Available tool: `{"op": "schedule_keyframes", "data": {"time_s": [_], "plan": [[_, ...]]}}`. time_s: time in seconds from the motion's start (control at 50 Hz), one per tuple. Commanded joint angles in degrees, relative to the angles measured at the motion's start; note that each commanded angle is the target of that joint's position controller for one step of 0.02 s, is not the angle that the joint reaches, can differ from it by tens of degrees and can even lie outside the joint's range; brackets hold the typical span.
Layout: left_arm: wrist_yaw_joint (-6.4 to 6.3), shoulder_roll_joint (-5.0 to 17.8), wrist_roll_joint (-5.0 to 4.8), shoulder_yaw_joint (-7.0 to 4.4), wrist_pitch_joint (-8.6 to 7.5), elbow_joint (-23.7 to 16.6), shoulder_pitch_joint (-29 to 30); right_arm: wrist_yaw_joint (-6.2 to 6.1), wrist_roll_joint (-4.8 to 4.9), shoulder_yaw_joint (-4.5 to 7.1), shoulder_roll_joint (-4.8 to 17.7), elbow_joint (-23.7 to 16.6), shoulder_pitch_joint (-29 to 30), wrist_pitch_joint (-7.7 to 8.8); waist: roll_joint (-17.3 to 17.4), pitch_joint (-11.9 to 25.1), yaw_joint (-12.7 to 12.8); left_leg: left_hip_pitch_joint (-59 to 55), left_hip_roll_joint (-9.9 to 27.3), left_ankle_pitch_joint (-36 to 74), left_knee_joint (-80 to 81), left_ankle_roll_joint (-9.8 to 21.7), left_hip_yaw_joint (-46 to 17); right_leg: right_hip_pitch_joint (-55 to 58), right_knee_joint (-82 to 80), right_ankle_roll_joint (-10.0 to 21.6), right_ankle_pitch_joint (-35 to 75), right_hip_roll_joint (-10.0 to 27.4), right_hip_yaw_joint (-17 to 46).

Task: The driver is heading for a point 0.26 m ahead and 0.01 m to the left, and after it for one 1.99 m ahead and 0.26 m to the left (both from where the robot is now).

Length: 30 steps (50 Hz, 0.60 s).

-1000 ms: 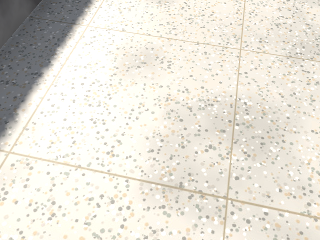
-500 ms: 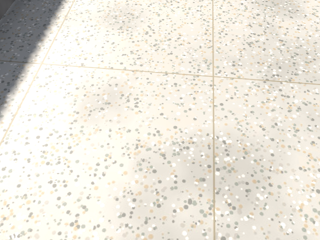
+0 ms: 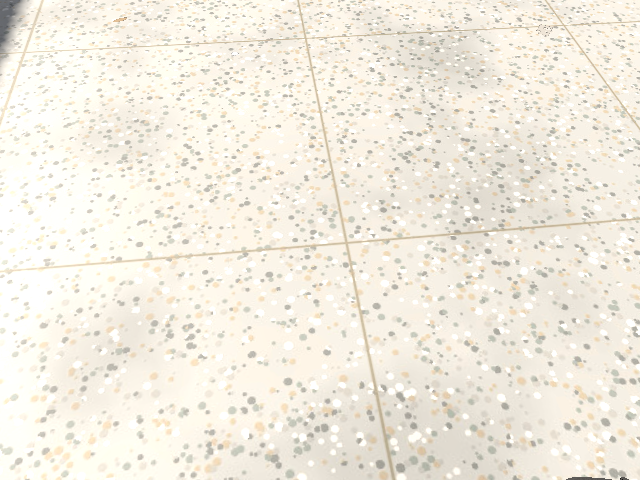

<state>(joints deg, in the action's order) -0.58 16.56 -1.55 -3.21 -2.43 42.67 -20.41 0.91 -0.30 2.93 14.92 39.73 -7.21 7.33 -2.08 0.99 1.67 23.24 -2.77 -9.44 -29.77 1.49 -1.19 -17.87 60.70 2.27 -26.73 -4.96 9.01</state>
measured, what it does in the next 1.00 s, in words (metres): walks ahead: right foot, then left foot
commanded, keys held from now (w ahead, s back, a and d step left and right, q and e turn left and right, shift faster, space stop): w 0.02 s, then no key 0.40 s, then q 0.58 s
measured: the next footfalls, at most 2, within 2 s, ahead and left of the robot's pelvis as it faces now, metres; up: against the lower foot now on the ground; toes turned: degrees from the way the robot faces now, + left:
right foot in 0.34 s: +0.27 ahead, -0.13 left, +0.00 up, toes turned -1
left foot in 0.72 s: +0.19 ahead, +0.10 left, +0.00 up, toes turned +7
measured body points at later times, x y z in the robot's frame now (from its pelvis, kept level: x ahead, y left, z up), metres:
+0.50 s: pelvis +0.16 -0.03 +0.00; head +0.18 -0.04 +0.45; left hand +0.35 +0.20 -0.09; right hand +0.23 -0.30 -0.13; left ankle +0.12 +0.12 -0.69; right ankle +0.23 -0.13 -0.73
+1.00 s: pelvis +0.16 +0.01 +0.02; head +0.19 +0.05 +0.46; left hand +0.26 +0.33 -0.10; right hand +0.32 -0.25 -0.07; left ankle +0.15 +0.10 -0.73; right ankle +0.20 -0.15 -0.66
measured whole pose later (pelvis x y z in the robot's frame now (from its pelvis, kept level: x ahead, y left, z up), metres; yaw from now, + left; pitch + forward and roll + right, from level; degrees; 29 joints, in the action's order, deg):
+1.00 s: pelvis +0.16 +0.01 +0.02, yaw +13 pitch +2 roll -3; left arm -3.1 17.4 -0.2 -5.7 1.1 44.2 -4.9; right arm -2.3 0.5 3.5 16.3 42.3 -13.8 -0.8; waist -1.2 -1.9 -1.2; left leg 15.5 -2.3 -11.3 -25.1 3.3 -6.0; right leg -29.0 54.8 -4.3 -19.8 -1.6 3.8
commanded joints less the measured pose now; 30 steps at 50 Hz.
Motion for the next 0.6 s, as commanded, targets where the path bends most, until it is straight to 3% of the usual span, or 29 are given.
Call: {"op": "schedule_keyframes", "data": {"time_s": [0.02,0.04,0.08,0.12,0.16,0.26,0.32,0.34,0.36,0.38,0.4,0.42,0.44,0.46,0.52,0.6], "plan": [[0.14,6.24,1.00,-1.17,-1.62,-6.52,5.49,-0.07,-0.01,2.09,6.65,-0.09,-9.49,-0.72,5.19,0.16,-5.26,-23.67,18.84,-5.52,14.16,11.20,-25.41,-27.07,9.31,-0.83,5.27,6.63,-0.51],[0.33,5.52,1.19,-1.29,-1.62,-6.81,6.10,-0.08,-0.51,1.54,5.77,-0.12,-7.85,-0.69,6.25,-1.21,-3.64,-19.50,17.09,4.22,14.92,10.66,-21.21,-24.21,6.79,-1.10,6.58,7.89,-1.28],[0.50,3.39,1.24,-0.88,-1.27,-6.41,4.40,0.16,-0.48,1.22,5.27,0.65,-6.81,-0.49,7.83,-0.15,-1.53,-15.86,15.36,25.13,14.44,10.93,-14.59,-19.31,1.67,-2.37,5.51,8.15,-3.75],[0.35,1.40,1.66,-0.14,-1.08,-6.65,5.28,-0.06,-0.28,1.57,7.13,1.85,-6.56,-0.57,7.80,1.20,-1.04,-14.48,14.93,38.13,14.10,11.51,-9.60,-16.78,-5.64,-3.61,7.77,7.86,-5.75],[0.50,0.23,1.73,0.55,-0.99,-6.58,7.01,-0.59,0.17,1.98,9.01,2.71,-6.09,-1.43,8.21,3.15,-1.44,-12.91,13.72,40.74,14.04,10.70,-5.45,-11.80,-13.44,-3.87,14.72,7.54,-7.29],[1.12,1.99,1.51,0.02,-0.70,-7.71,13.18,-1.00,1.15,1.77,9.59,5.36,-9.07,-3.10,8.79,3.78,-3.54,-15.03,13.85,33.08,11.44,8.55,-4.23,-5.83,-25.53,-2.49,23.80,5.56,-7.65],[1.18,3.37,2.29,-0.93,-1.06,-6.79,10.52,-1.18,1.70,1.34,8.82,5.99,-8.23,-3.50,7.33,4.38,-1.07,-14.81,11.95,24.89,5.07,5.48,-4.76,3.08,-36.41,0.45,30.66,4.30,-8.39],[0.63,6.27,2.77,-1.68,-1.10,-6.78,8.87,-1.19,0.78,0.78,7.30,6.19,-10.08,-3.10,4.24,6.36,-1.14,-12.18,9.03,19.51,0.35,2.79,-3.16,10.13,-36.68,2.37,46.30,8.75,-4.48],[0.07,9.12,3.84,-1.98,-0.76,-7.54,6.87,-0.99,-1.00,-0.32,4.37,6.03,-14.17,-2.33,-3.68,11.51,-2.70,-3.25,4.72,1.04,-8.90,-0.50,-0.23,22.34,-31.66,7.84,67.44,18.69,4.56],[0.00,5.18,3.84,-0.91,-0.05,-6.71,5.42,-1.03,-0.66,-1.33,2.33,7.04,-17.19,-2.62,-11.32,16.01,-1.84,1.08,3.79,-22.04,-17.46,-3.15,-1.07,25.09,-32.90,15.38,70.29,25.93,12.22],[0.50,1.96,2.89,0.10,0.29,-5.97,4.96,-1.05,0.01,-0.64,5.48,6.94,-14.89,-3.71,-9.41,14.52,-0.78,3.23,4.70,-30.46,-22.10,-4.66,-2.91,22.51,-34.82,16.01,61.91,25.03,14.06],[0.89,2.20,2.40,0.14,0.41,-5.38,6.47,-1.27,0.48,-0.16,6.72,6.49,-12.43,-4.82,-7.05,11.37,-0.92,5.87,5.52,-30.08,-24.37,-5.25,-3.07,19.79,-36.56,14.36,51.97,23.27,13.09],[1.00,3.01,2.48,-0.04,0.50,-5.47,8.84,-1.76,0.57,0.11,6.82,6.86,-11.18,-6.07,-4.27,9.20,-1.39,6.07,6.49,-27.64,-24.87,-5.69,-3.21,15.93,-38.43,12.81,44.16,22.44,11.49],[0.96,3.66,2.61,-0.19,0.56,-5.74,12.02,-2.21,0.44,0.27,6.74,6.98,-10.64,-7.26,-3.73,7.08,-2.39,3.71,7.29,-24.43,-23.35,-6.09,-3.44,10.46,-40.51,11.55,38.81,21.55,9.28],[0.25,5.00,3.39,-0.92,1.00,-5.67,17.18,-2.89,0.57,0.22,5.22,7.96,-11.79,-8.83,-6.62,4.84,-4.39,-5.47,5.81,-15.77,-18.06,-6.26,-0.17,-0.15,-43.17,9.59,31.13,17.60,0.91],[-1.45,6.45,2.56,-1.84,2.08,-4.12,15.34,-2.90,0.85,1.09,6.34,5.66,-7.99,-9.30,-6.25,4.22,-2.23,-3.15,5.45,-14.28,-18.63,-4.51,1.45,1.98,-43.73,11.36,24.70,20.40,0.35]]}}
